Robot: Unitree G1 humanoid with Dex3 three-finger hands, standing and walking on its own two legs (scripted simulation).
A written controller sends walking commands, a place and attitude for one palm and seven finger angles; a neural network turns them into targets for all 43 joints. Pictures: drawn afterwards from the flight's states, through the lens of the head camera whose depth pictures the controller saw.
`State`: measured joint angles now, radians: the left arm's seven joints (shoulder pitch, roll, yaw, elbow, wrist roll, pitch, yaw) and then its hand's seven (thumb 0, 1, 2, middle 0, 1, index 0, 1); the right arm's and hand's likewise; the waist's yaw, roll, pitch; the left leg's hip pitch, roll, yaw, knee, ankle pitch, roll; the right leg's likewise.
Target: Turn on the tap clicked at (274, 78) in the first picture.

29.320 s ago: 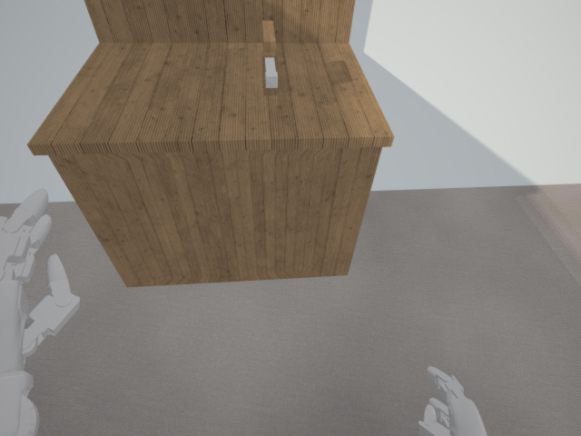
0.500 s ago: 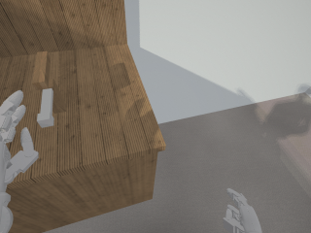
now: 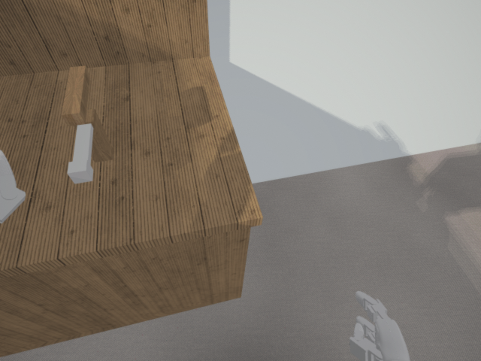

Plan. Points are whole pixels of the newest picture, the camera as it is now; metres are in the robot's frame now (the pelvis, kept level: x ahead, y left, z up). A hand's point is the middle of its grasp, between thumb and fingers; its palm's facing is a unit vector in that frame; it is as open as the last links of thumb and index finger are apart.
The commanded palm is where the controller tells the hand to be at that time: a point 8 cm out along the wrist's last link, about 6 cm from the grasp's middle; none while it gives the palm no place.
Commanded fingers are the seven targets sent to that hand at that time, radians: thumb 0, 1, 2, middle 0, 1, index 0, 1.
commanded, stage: come to a stop and stand still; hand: left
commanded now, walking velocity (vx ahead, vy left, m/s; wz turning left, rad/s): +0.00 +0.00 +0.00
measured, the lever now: (80, 171) +0.36 +0.31 +0.08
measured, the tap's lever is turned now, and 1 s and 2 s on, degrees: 0 0 0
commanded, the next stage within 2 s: look again from close up in 1.56 s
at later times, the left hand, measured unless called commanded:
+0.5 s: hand out of the picture +0.19 +0.33 +0.17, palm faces +0.44 -0.85 -0.29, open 7.4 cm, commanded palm +0.13 +0.36 +0.18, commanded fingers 0.00 0.90 0.90 -0.20 -0.30 -0.20 -0.30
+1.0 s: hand out of the picture +0.22 +0.33 +0.16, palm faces +0.38 -0.83 -0.40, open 7.4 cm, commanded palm +0.16 +0.36 +0.18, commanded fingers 0.00 0.90 0.90 -0.20 -0.30 -0.20 -0.30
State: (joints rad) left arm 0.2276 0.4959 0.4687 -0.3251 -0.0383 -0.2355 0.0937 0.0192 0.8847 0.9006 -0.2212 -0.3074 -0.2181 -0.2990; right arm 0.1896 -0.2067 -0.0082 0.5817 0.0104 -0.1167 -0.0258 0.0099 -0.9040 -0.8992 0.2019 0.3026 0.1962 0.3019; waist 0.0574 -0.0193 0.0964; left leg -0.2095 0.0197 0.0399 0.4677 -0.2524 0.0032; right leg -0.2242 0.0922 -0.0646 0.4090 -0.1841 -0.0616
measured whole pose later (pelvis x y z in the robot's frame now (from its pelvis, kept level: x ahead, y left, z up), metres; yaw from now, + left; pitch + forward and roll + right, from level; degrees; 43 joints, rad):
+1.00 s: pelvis +0.01 +0.08 +0.00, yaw +2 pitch -1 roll -2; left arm 0.44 0.37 0.36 -0.48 -0.03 -0.21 0.09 0.02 0.89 0.90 -0.21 -0.31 -0.21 -0.30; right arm 0.19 -0.19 0.01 0.55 0.01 -0.09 -0.01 0.01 -0.90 -0.90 0.21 0.30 0.20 0.30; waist 0.01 -0.01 0.07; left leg -0.17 -0.08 0.04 0.46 -0.26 0.07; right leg -0.18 0.01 -0.02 0.42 -0.21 0.00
